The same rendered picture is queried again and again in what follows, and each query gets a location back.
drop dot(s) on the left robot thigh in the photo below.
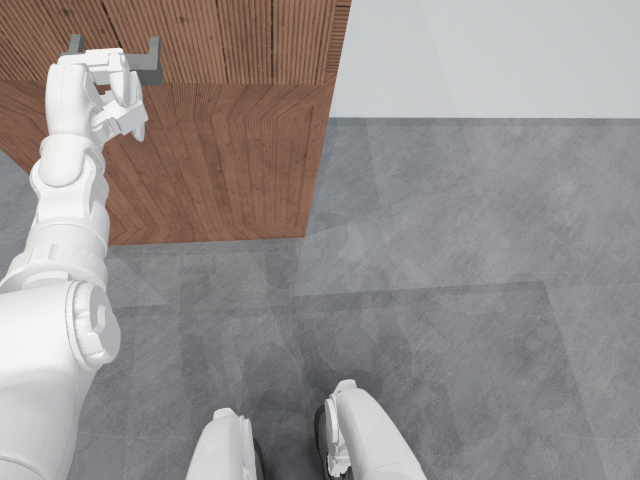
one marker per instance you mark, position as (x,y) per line
(224,448)

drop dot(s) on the right robot shin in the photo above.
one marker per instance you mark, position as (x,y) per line
(338,457)

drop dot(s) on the left robot hand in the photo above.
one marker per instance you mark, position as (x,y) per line
(72,100)

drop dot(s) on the cabinet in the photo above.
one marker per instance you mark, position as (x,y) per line
(219,161)

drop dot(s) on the left robot forearm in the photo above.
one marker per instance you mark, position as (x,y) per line
(68,239)

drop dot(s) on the drawer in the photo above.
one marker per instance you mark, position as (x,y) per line
(202,41)

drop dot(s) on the handle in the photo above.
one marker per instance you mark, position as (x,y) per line
(147,66)

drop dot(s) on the robot left upper arm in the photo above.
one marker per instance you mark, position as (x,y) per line
(53,339)

